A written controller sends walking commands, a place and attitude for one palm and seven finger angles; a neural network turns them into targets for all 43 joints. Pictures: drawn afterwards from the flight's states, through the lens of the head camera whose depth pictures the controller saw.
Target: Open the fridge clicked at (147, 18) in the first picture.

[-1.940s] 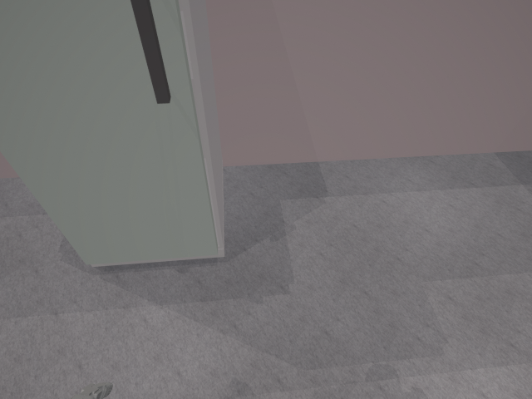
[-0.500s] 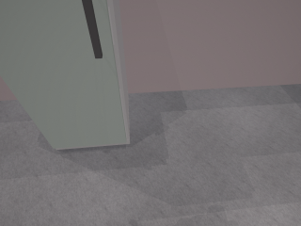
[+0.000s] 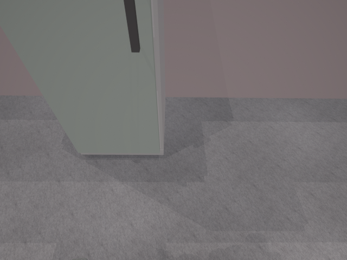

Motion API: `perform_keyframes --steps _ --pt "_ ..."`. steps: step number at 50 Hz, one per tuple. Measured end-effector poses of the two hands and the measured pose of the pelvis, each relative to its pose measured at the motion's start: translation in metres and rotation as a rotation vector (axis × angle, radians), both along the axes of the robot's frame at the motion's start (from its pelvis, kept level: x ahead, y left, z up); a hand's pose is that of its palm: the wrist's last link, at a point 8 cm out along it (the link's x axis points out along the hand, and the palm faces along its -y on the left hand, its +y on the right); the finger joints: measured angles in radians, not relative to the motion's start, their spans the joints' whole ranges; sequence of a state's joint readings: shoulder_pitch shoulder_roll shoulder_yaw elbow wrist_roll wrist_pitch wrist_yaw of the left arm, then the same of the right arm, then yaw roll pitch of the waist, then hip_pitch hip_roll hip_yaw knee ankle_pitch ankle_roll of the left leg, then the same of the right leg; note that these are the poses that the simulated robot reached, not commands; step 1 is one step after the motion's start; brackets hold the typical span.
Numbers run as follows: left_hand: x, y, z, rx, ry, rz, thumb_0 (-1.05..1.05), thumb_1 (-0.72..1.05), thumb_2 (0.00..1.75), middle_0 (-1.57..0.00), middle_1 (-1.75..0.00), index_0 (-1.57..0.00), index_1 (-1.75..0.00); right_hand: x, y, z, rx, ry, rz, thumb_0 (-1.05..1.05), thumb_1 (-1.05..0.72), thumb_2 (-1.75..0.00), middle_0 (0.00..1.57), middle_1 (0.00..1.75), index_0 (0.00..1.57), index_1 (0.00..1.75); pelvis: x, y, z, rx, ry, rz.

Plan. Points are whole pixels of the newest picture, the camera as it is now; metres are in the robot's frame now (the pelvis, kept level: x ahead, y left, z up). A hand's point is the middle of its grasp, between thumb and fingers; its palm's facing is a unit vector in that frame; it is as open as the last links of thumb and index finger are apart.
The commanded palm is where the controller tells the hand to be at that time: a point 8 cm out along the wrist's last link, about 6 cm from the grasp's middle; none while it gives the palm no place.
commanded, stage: take the last steps up to it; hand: right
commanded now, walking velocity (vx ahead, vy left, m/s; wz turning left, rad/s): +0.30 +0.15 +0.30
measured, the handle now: (130, 1) +0.78 +0.18 +0.23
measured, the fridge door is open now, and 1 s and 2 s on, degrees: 0 0 0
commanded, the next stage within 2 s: come to a stop and stand still in 0.90 s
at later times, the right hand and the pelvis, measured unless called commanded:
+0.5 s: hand out of the picture +0.03 -0.13 -0.17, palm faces -0.03 +0.99 -0.15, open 7.4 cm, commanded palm none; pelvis +0.09 +0.04 +0.00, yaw +7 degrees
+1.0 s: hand (220, 187) +0.37 -0.13 -0.18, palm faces -0.18 +0.98 -0.13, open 7.4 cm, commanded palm none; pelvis +0.28 +0.04 +0.01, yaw +12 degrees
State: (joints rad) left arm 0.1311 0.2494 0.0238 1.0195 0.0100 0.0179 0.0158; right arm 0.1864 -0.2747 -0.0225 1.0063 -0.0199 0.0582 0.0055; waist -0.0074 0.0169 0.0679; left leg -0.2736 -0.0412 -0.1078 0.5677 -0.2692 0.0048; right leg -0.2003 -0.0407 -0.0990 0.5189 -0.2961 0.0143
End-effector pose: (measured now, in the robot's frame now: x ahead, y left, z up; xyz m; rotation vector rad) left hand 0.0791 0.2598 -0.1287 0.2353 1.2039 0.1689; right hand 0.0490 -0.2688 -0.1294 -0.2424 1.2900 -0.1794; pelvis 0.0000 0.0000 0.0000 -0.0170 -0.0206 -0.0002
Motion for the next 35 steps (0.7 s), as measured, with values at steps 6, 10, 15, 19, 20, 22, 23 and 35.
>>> perform_keyframes --steps 6,10,15,19,20,22,23,35 --pt "-0.039 0.007 -0.019 -0.055 0.05 0.08 0.0 0.9 0.9 -0.2 -0.3 -0.2 -0.3 0.001 0.03 -0.003 0.037 0.02 0.032 0.01 -0.91 -0.9 0.2 0.3 0.2 0.3 0.005 0.015 -0.006 -0.009 -0.005 0.064" --pt "-0.05 0.024 -0.032 -0.063 0.106 0.102 0.0 0.9 0.9 -0.2 -0.3 -0.2 -0.3 -0.002 0.048 -0.006 0.029 -0.007 0.022 0.01 -0.91 -0.9 0.2 0.3 0.2 0.3 0.015 0.031 -0.013 0.014 0.005 0.066" --pt "-0.028 0.036 -0.012 -0.06 0.092 0.113 0.01 0.91 0.9 -0.2 -0.3 -0.2 -0.3 -0.024 0.07 0.0 0.05 0.083 -0.014 0.0 -0.91 -0.9 0.2 0.3 0.2 0.3 0.035 0.041 0.001 0.016 0.021 0.084" --pt "0.004 0.04 0.0 -0.048 0.036 0.134 0.01 0.91 0.9 -0.2 -0.3 -0.2 -0.3 -0.031 0.085 0.0 0.084 0.177 -0.007 0.01 -0.91 -0.9 0.2 0.3 0.2 0.3 0.055 0.044 0.006 0.021 0.037 0.106" --pt "0.013 0.04 0.001 -0.046 0.026 0.137 0.01 0.91 0.9 -0.2 -0.3 -0.2 -0.3 -0.03 0.087 0.0 0.092 0.193 -0.007 0.01 -0.91 -0.9 0.2 0.3 0.2 0.3 0.06 0.045 0.007 0.025 0.039 0.109" --pt "0.032 0.038 0.003 -0.042 0.012 0.136 0.01 0.91 0.9 -0.2 -0.29 -0.2 -0.3 -0.026 0.091 -0.003 0.106 0.218 -0.011 0.01 -0.91 -0.9 0.2 0.3 0.2 0.3 0.073 0.044 0.006 0.033 0.044 0.115" --pt "0.042 0.036 0.003 -0.041 0.007 0.134 0.01 0.91 0.9 -0.2 -0.29 -0.2 -0.3 -0.023 0.093 -0.005 0.113 0.227 -0.015 0.01 -0.91 -0.9 0.2 0.3 0.2 0.3 0.079 0.043 0.005 0.037 0.045 0.117" --pt "0.161 -0.006 0.008 -0.014 -0.137 0.157 0.0 0.91 0.9 -0.2 -0.3 -0.2 -0.3 0.086 0.073 -0.041 0.178 0.27 0.038 0.01 -0.91 -0.9 0.2 0.3 0.2 0.3 0.179 0.021 -0.01 0.056 0.01 0.184"
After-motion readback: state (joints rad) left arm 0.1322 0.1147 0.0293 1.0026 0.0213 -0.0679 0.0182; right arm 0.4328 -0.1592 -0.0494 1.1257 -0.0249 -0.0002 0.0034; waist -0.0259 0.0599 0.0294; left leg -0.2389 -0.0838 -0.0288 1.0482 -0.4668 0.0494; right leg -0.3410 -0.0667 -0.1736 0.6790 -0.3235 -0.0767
